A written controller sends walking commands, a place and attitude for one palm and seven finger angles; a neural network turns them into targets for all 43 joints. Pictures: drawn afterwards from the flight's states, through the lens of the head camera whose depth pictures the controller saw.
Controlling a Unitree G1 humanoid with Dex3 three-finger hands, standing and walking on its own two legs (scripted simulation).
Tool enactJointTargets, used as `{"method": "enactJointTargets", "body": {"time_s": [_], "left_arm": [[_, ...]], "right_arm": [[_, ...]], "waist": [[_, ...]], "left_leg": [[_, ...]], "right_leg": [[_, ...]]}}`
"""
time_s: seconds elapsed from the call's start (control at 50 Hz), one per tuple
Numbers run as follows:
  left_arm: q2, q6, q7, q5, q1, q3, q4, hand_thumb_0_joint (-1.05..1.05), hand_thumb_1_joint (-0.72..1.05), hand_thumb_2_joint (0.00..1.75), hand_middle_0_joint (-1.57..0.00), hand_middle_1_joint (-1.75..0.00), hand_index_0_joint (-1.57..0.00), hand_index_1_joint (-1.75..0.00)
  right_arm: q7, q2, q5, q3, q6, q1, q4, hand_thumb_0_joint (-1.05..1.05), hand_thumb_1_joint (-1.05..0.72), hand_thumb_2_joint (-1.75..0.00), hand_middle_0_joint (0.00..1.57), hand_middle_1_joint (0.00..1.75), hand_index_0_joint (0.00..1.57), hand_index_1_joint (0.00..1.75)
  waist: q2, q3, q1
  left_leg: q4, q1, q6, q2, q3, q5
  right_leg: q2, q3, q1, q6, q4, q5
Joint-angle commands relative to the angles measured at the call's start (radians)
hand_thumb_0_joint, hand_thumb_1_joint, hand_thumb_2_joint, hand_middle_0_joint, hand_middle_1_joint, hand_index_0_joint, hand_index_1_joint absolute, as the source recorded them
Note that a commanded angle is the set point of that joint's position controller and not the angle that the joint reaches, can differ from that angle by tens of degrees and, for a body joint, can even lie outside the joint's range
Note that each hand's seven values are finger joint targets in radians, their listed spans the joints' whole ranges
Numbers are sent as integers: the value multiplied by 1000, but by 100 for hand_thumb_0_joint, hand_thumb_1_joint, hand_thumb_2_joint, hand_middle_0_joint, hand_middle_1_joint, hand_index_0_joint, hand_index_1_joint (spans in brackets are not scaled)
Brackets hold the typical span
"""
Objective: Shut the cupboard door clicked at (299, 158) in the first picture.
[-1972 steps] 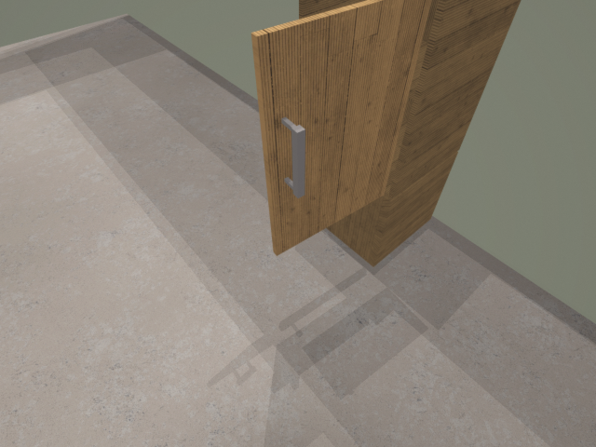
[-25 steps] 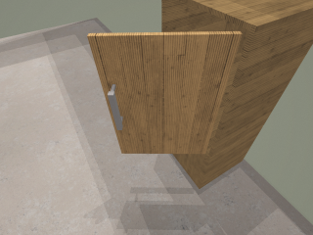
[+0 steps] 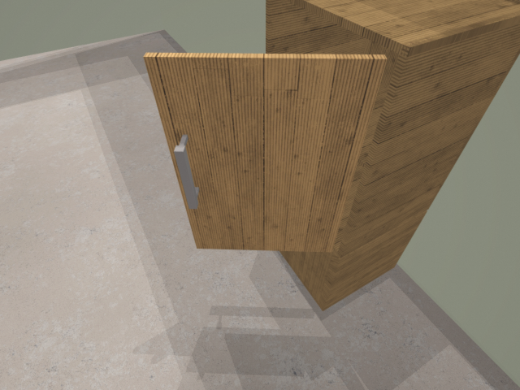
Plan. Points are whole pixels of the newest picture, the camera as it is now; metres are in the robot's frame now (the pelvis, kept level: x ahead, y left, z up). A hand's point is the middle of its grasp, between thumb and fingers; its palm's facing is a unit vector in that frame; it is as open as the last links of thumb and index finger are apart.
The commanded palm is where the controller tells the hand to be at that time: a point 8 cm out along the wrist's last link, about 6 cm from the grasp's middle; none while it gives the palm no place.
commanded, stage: come to a stop and stand still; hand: left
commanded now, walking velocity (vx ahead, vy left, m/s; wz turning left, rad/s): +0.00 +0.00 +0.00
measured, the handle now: (189, 173) +0.55 +0.19 +0.00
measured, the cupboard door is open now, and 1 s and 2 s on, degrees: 58 58 58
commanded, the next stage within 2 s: look again from close up in 0.80 s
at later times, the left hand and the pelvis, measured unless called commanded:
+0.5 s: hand out of the picture +0.03 +0.15 -0.17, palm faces +0.04 -0.98 -0.19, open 7.4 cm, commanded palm none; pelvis +0.03 -0.01 +0.00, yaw +0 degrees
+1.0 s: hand out of the picture +0.05 +0.15 -0.17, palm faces +0.05 -0.98 -0.20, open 7.4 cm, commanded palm none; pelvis +0.04 -0.02 +0.01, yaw +1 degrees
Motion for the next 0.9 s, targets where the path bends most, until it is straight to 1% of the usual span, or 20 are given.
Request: {"method": "enactJointTargets", "body": {"time_s": [0.0,0.08,0.12,0.16,0.24,0.32,0.34,0.36,0.42,0.44,0.48,0.54,0.6,0.64,0.72,0.76,0.8,0.82,0.84,0.88], "left_arm": [[125,-22,12,-4,27,22,-36,0,90,90,-20,-30,-20,-30],[110,-25,13,-4,30,20,-27,0,90,90,-20,-30,-20,-30],[103,-26,14,-6,29,20,-23,0,90,90,-20,-30,-20,-30],[98,-28,16,-6,32,19,-21,0,90,90,-20,-30,-20,-30],[85,-33,18,-7,34,16,-7,0,90,90,-20,-30,-20,-30],[79,-37,20,-10,32,14,-1,0,90,90,-20,-30,-20,-30],[78,-38,21,-9,31,14,1,0,90,90,-20,-30,-20,-30],[76,-38,22,-9,34,13,2,0,90,90,-20,-30,-20,-30],[77,-40,23,-10,32,15,8,0,90,90,-20,-30,-20,-30],[78,-39,23,-9,32,14,8,0,90,90,-20,-30,-20,-30],[77,-39,24,-9,31,15,10,0,90,90,-20,-30,-20,-30],[77,-37,24,-8,29,15,13,0,90,90,-20,-30,-20,-30],[82,-39,24,-9,27,16,15,0,90,90,-20,-30,-20,-30],[82,-37,24,-9,25,15,13,0,90,90,-20,-30,-20,-30],[86,-38,24,-10,20,16,13,0,90,90,-20,-30,-20,-30],[85,-37,24,-9,20,16,14,0,90,90,-20,-30,-20,-30],[89,-38,24,-9,17,17,14,0,90,90,-20,-30,-20,-30],[90,-39,24,-10,18,17,15,0,90,90,-20,-30,-20,-30],[91,-38,24,-8,19,17,14,0,90,90,-20,-30,-20,-30],[89,-38,24,-9,17,17,14,0,90,90,-20,-30,-20,-30]], "right_arm": [[-8,-77,1,-12,-17,33,-35,0,-90,-90,20,30,20,30],[-10,-59,3,-8,-18,40,-18,0,-90,-90,20,30,20,30],[-11,-52,3,-8,-19,46,-11,0,-90,-90,20,30,20,30],[-12,-45,5,-6,-22,45,-5,0,-90,-90,20,30,20,30],[-15,-29,7,-2,-27,41,6,0,-90,-90,20,30,20,30],[-18,-25,9,1,-32,37,19,0,-90,-90,20,30,20,30],[-19,-21,10,1,-32,35,20,0,-90,-90,20,30,20,30],[-19,-24,10,1,-34,33,22,0,-90,-90,20,30,20,30],[-21,-22,11,2,-34,26,28,0,-90,-90,20,30,20,30],[-22,-19,11,1,-33,21,29,0,-90,-90,20,30,20,30],[-22,-22,11,2,-34,14,33,0,-90,-90,20,30,20,30],[-24,-18,11,1,-33,7,36,0,-90,-90,20,30,20,30],[-24,-22,10,3,-34,2,39,0,-90,-90,20,30,20,30],[-24,-20,10,2,-31,-6,39,0,-90,-90,20,30,20,30],[-24,-27,9,3,-32,-6,44,0,-90,-90,20,30,20,30],[-24,-26,10,4,-31,-9,44,0,-90,-90,20,30,20,30],[-24,-28,9,4,-32,-8,47,0,-90,-90,20,30,20,30],[-24,-30,9,4,-33,-8,47,0,-90,-90,20,30,20,30],[-24,-25,9,3,-32,-10,46,0,-90,-90,20,30,20,30],[-24,-28,8,5,-31,-8,49,0,-90,-90,20,30,20,30]], "waist": [[-25,85,-2],[-41,84,-2],[-29,79,-3],[-28,66,-2],[-28,69,3],[-21,43,3],[-33,48,3],[-24,35,5],[-29,26,5],[-32,36,6],[-18,34,6],[-22,47,9],[-15,30,9],[-17,56,9],[-18,43,8],[-16,59,9],[-23,44,8],[-14,34,10],[-25,51,11],[-19,48,9]], "left_leg": [[-148,-68,7,90,-134,-260],[-134,-58,4,86,-124,-218],[-138,-51,2,88,-127,-214],[-140,-44,2,92,-127,-189],[-137,-28,0,95,-120,-115],[-129,6,-3,99,-111,-40],[-131,11,-2,103,-109,-20],[-127,20,-2,103,-106,2],[-124,35,-4,104,-101,28],[-124,37,-4,105,-101,33],[-125,43,-5,106,-99,50],[-132,46,-5,108,-99,47],[-130,60,-7,108,-97,66],[-133,53,-7,107,-97,49],[-136,62,-10,105,-98,58],[-141,59,-8,106,-99,53],[-141,67,-9,107,-98,59],[-140,71,-9,107,-99,65],[-141,65,-8,107,-99,58],[-143,63,-10,106,-99,50]], "right_leg": [[-67,115,-52,-45,-159,-291],[-69,116,-47,-44,-165,-266],[-67,112,-48,-44,-164,-261],[-66,103,-25,-43,-158,-212],[-68,94,0,-44,-156,-131],[-69,85,32,-42,-142,-42],[-67,81,38,-42,-140,-16],[-69,77,49,-40,-135,12],[-71,75,67,-41,-133,48],[-68,73,64,-40,-134,54],[-70,70,69,-39,-128,74],[-68,67,71,-39,-135,68],[-72,66,86,-40,-134,91],[-69,66,76,-40,-144,71],[-71,66,86,-40,-144,76],[-72,64,80,-39,-150,69],[-71,64,91,-40,-149,76],[-73,64,99,-40,-150,82],[-72,61,93,-40,-153,76],[-71,64,93,-41,-155,63]]}}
